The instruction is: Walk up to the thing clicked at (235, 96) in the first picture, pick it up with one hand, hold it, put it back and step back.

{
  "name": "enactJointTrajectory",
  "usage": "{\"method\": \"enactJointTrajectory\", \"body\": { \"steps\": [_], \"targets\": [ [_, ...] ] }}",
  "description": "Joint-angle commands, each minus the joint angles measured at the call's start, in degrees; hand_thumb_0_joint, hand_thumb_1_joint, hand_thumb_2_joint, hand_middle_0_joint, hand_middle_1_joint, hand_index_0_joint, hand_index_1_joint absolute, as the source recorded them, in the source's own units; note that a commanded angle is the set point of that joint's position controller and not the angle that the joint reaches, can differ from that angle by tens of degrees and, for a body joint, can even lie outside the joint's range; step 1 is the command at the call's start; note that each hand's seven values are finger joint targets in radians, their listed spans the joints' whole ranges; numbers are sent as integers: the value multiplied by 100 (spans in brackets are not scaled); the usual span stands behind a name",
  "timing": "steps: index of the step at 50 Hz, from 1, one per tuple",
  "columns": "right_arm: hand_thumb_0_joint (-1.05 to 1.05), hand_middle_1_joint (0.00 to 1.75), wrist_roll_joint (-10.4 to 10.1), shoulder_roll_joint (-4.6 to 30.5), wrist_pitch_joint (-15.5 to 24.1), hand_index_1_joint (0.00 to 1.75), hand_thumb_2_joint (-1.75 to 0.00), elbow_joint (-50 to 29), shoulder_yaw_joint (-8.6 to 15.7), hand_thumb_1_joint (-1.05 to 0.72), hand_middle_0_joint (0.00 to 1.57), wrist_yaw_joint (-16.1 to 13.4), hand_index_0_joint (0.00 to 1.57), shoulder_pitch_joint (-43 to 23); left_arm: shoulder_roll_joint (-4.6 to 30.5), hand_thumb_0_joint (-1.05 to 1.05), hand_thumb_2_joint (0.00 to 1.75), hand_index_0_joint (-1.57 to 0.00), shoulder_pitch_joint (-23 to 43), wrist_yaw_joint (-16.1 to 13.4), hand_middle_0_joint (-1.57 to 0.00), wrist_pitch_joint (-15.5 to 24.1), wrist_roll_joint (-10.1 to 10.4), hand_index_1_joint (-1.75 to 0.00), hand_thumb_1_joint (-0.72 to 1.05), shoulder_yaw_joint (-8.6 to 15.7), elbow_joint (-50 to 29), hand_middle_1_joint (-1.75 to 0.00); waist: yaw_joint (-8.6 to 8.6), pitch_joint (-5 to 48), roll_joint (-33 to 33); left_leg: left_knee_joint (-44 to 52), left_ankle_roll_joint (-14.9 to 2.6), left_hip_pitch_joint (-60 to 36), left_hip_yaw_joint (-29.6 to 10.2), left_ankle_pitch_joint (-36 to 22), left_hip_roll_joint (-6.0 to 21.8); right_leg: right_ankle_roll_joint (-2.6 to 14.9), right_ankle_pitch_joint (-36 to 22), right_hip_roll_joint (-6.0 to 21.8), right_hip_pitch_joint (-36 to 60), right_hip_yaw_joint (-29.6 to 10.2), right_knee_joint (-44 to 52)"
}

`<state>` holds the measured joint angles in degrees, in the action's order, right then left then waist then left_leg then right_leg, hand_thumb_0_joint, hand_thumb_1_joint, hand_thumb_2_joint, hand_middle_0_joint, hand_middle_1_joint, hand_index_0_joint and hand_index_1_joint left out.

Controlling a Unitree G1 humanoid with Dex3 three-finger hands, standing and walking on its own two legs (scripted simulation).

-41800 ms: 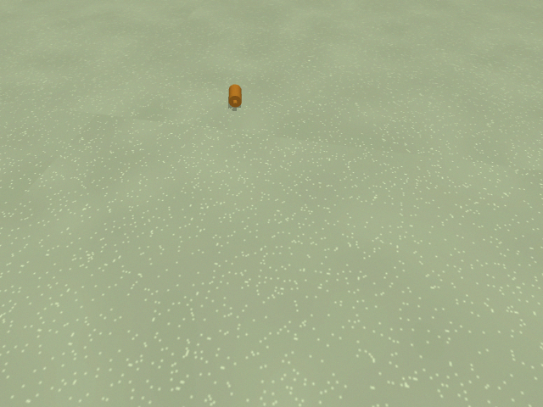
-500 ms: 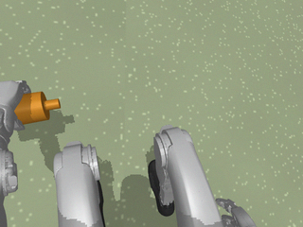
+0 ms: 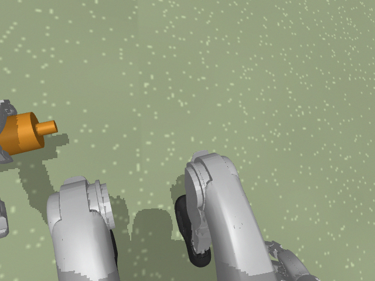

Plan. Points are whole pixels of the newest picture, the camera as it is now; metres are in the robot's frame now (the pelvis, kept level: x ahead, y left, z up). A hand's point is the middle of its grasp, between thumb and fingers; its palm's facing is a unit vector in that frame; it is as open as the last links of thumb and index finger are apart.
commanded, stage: rest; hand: left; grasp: from above
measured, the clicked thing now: (11, 135) +0.43 +0.30 -0.23
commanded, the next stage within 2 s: open in 1.06 s
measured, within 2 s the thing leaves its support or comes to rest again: rests again in 1.68 s
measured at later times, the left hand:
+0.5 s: hand (1, 139) +0.43 +0.32 -0.23, palm faces -0.44 -0.12 -0.89, open 10.9 cm
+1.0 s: hand (3, 140) +0.43 +0.32 -0.24, palm faces -0.45 -0.13 -0.89, open 10.9 cm
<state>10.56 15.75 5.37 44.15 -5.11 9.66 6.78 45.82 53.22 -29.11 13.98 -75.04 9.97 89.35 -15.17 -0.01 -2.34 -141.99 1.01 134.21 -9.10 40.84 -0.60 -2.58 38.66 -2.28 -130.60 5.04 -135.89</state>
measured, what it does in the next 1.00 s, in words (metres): stands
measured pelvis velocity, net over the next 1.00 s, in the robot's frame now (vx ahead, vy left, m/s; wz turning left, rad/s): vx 0.00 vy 0.00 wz -0.06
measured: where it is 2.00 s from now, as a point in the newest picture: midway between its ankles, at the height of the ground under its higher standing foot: (153, 258)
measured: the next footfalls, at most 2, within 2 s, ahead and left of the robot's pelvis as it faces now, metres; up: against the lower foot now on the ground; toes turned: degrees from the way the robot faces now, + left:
none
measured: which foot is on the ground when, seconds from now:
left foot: down 0.00-1.00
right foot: down 0.00-1.00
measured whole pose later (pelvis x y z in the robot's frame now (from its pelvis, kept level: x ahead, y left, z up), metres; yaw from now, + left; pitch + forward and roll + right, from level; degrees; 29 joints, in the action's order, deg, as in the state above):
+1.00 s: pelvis +0.00 +0.00 -0.02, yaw -3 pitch +28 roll -12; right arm 15.5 18.2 10.7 43.1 -10.8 14.1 5.4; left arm 54.0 54.5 -35.8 15.5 -76.9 11.5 98.9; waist -18.9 -5.0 -5.6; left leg -147.2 0.9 134.6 -12.6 41.6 -0.5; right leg -3.4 37.9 -3.4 -129.9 7.9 -138.2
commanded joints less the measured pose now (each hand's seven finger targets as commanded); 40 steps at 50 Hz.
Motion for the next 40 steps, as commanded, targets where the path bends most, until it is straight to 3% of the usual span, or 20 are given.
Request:
{"method": "enactJointTrajectory", "body": {
  "steps": [1, 3, 5, 8, 11, 13, 14, 15, 17, 19, 20, 21, 23, 27, 28, 32, 33, 35, 36, 40],
  "targets": [
    [0, 30, 75, 1636, 42, 30, -90, -37, 475, -89, 20, -51, 20, 1150, 1684, 0, 92, -115, 1509, -350, -118, 72, 24, -65, 79, 301, -620, -61, 12, 3870, 2066, 1397, -209, -2975, 551, -1339, 0, 416, -1387, -134, 1860, 623, 1087],
    [0, 30, 117, 1601, 84, 30, -90, -75, 405, -90, 20, -3, 20, 1156, 1486, 0, 92, -115, 1698, -357, -118, 109, 19, -65, 79, 99, -596, -62, -131, 3716, 2181, 1360, -216, -2882, 550, -1264, -4, 399, -1360, -144, 1849, 640, 1099],
    [0, 30, 155, 1683, 119, 30, -90, -24, 407, -90, 20, 12, 20, 1184, 1867, 0, 91, -116, 1614, -410, -119, 106, -25, -66, 80, 313, -543, -63, -102, 3739, 2082, 1273, -234, -2868, 542, -1244, 11, 393, -1373, -161, 1920, 650, 1095],
    [0, 30, 203, 1777, 134, 30, -90, -26, 409, -90, 20, 40, 20, 1200, 2089, 0, 93, -117, 1523, -472, -121, 151, -33, -66, 83, 553, -569, -62, -81, 3673, 2197, 1225, -208, -2830, 515, -1266, 20, 421, -1319, -156, 1901, 695, 1053],
    [0, 30, 228, 1712, 147, 30, -90, -59, 379, -90, 20, 74, 20, 1123, 1907, 0, 92, -117, 1567, -514, -120, 160, -35, -67, 82, 378, -567, -64, -126, 3708, 2185, 1270, -219, -2741, 506, -1100, 40, 407, -1258, -197, 1944, 679, 1088],
    [0, 30, 217, 1663, 197, 30, -90, -76, 320, -90, 20, 100, 20, 1009, 1686, 0, 92, -116, 1656, -495, -120, 168, 43, -66, 81, 121, -531, -62, -151, 3658, 2156, 1219, -227, -2678, 490, -996, 41, 415, -1177, -214, 1889, 673, 1073],
    [0, 30, 245, 1753, 216, 30, -90, -73, 316, -90, 20, 101, 20, 1052, 1933, 0, 92, -117, 1640, -532, -120, 163, -6, -67, 82, 267, -493, -63, -166, 3644, 2158, 1189, -222, -2729, 479, -1062, 39, 412, -1221, -213, 1860, 709, 1049],
    [0, 30, 241, 1702, 220, 30, -90, 11, 257, -90, 20, 102, 20, 1081, 1701, 0, 94, -116, 1481, -537, -120, 141, 6, -66, 81, 110, -332, -62, -134, 3603, 2153, 1198, -225, -2706, 481, -1018, 26, 394, -1178, -217, 1883, 702, 1064],
    [0, 30, 272, 1797, 260, 30, -90, -39, 275, -90, 20, 125, 20, 1064, 2078, 0, 95, -118, 1640, -631, -122, 159, -80, -67, 84, 326, -508, -63, -155, 3598, 2306, 1166, -203, -2804, 477, -1171, 29, 404, -1315, -206, 1854, 736, 956],
    [0, 30, 293, 1854, 252, 30, -90, -5, 280, -90, 20, 146, 20, 1039, 2148, 0, 94, -119, 1492, -722, -123, 136, -78, -66, 85, 497, -372, -62, -139, 3503, 2264, 1189, -185, -2795, 431, -1224, 41, 410, -1321, -215, 1754, 816, 904],
    [0, 30, 319, 1898, 271, 30, -90, -38, 263, -90, 20, 169, 20, 1068, 2113, 0, 95, -118, 1589, -716, -123, 133, -138, -67, 84, 444, -336, -62, -229, 3399, 2284, 1133, -174, -2817, 429, -1293, 39, 411, -1357, -198, 1679, 836, 869],
    [0, 30, 326, 1854, 267, 30, -90, -21, 253, -90, 20, 163, 20, 1043, 2099, 0, 95, -118, 1454, -751, -121, 135, -127, -67, 84, 511, -333, -64, -167, 3510, 2332, 1198, -169, -2926, 409, -1348, 55, 391, -1410, -215, 1773, 846, 883],
    [0, 30, 376, 1846, 316, 30, -90, -25, 226, -90, 20, 218, 20, 1033, 1994, 0, 94, -119, 1696, -750, -122, 123, -144, -68, 85, 356, -240, -65, -322, 3373, 2354, 1112, -179, -2828, 420, -1252, 55, 378, -1393, -211, 1708, 836, 846],
    [0, 30, 383, 1865, 396, 30, -90, -31, 174, -90, 20, 257, 20, 964, 2034, 0, 95, -117, 1617, -751, -121, 83, -79, -68, 82, 259, -127, -64, -314, 3365, 2381, 1106, -189, -2807, 394, -1189, 73, 375, -1387, -236, 1794, 835, 902],
    [0, 30, 413, 1904, 408, 30, -90, -6, 155, -90, 20, 268, 20, 1018, 2177, 0, 96, -117, 1548, -773, -121, 74, -98, -67, 82, 355, -101, -63, -291, 3420, 2367, 1117, -185, -2809, 392, -1177, 70, 388, -1384, -240, 1869, 830, 908],
    [0, 30, 414, 1913, 475, 30, -90, -88, 98, -90, 20, 308, 20, 963, 2006, 0, 94, -117, 1588, -737, -121, 76, -37, -66, 82, 203, -126, -62, -353, 3315, 2353, 1094, -199, -2754, 384, -1191, 63, 363, -1392, -237, 1879, 864, 926],
    [0, 30, 400, 1937, 461, 30, -90, -59, 113, -90, 20, 303, 20, 933, 2157, 0, 95, -115, 1437, -765, -120, 75, 3, -67, 79, 349, -57, -62, -274, 3363, 2323, 1132, -190, -2793, 346, -1217, 87, 373, -1389, -247, 1899, 877, 926],
    [0, 30, 405, 1992, 464, 30, -90, -67, 116, -90, 20, 310, 20, 979, 2192, 0, 94, -115, 1500, -773, -119, 116, -35, -67, 80, 367, -70, -63, -334, 3313, 2402, 1150, -161, -2797, 313, -1247, 81, 382, -1388, -237, 1857, 924, 867],
    [0, 30, 399, 1959, 459, 30, -90, -60, 106, -90, 20, 312, 20, 931, 2200, 0, 94, -114, 1419, -782, -118, 104, -22, -68, 79, 372, 38, -64, -270, 3316, 2381, 1165, -156, -2788, 301, -1186, 86, 402, -1345, -249, 1837, 904, 862],
    [0, 30, 435, 1957, 467, 30, -90, -91, 38, -90, 20, 319, 20, 893, 2224, 0, 96, -114, 1560, -821, -118, 167, -67, -69, 78, 297, 13, -64, -378, 3226, 2288, 1080, -197, -2655, 317, -1097, 94, 372, -1350, -265, 1898, 888, 917]
  ]
}}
